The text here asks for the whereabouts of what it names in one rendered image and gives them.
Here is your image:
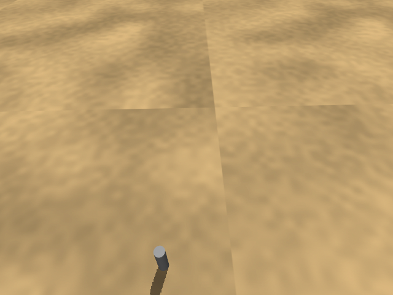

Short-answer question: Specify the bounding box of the can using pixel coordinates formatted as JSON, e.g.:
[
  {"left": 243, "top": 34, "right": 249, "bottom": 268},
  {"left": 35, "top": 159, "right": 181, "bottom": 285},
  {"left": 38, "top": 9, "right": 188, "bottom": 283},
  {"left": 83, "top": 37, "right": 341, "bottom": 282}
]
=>
[{"left": 154, "top": 246, "right": 169, "bottom": 271}]

